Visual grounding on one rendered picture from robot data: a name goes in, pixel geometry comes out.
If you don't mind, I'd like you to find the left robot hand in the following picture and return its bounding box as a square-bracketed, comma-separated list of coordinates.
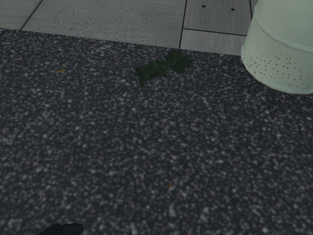
[38, 223, 84, 235]

